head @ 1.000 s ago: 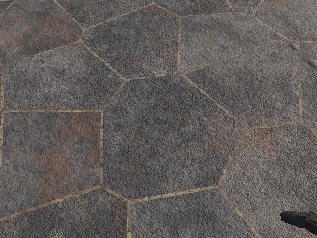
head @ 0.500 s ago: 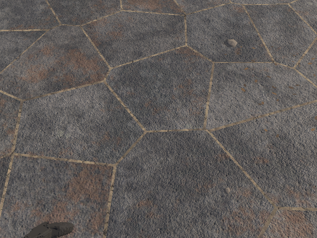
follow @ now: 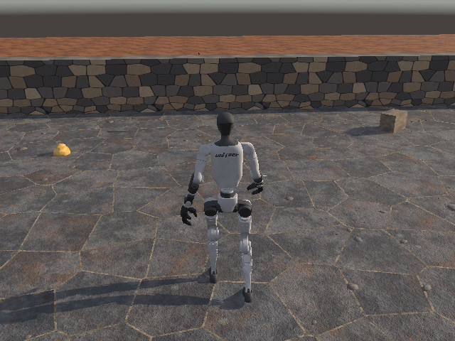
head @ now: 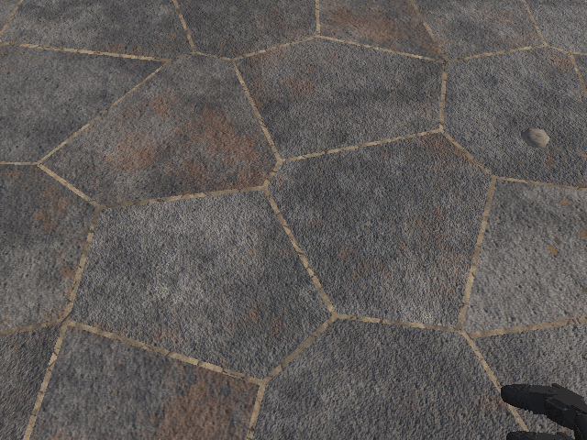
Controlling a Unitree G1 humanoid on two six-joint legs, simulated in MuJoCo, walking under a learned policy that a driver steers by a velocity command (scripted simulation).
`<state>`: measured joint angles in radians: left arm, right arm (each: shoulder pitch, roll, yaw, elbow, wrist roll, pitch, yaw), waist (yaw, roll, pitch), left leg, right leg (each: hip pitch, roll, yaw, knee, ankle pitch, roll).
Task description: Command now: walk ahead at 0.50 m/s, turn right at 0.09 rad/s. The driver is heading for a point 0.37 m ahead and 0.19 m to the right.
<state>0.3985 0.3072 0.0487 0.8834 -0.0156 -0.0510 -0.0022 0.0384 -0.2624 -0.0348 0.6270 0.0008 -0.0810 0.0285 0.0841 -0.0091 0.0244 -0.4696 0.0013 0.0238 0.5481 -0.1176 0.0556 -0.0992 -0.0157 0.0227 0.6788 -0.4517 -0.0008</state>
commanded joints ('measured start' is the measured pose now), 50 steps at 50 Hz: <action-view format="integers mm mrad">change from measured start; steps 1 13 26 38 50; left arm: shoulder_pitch -16 -211 -63 -287 -235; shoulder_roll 132 29 271 83 40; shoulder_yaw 16 16 75 27 0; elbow -102 -151 -220 -169 -61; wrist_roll -25 -4 40 36 29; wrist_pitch -47 2 -1 5 50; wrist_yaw -6 -17 -21 -4 16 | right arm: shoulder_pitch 373 190 432 229 91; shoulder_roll -189 -138 -49 -88 -101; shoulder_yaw -67 -56 -6 -26 -30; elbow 36 116 137 181 198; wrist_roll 3 -17 -30 -5 -16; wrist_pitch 7 -37 4 63 59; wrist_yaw -14 -29 -36 -67 -48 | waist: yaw -203 -99 -74 -112 -67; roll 185 57 -252 -85 107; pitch -271 24 -411 -163 -49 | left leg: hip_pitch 769 336 -129 120 220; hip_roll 384 209 -38 91 104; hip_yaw -624 46 61 -60 -123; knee -230 -436 814 249 -137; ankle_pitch -236 202 -576 -76 23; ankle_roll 225 117 -107 -133 -32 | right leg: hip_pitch -677 -568 526 -166 -136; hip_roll -6 -94 -401 -157 6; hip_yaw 103 60 584 50 13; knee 607 147 -131 -381 -252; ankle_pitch -88 525 1194 880 234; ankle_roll -23 15 -434 -248 -33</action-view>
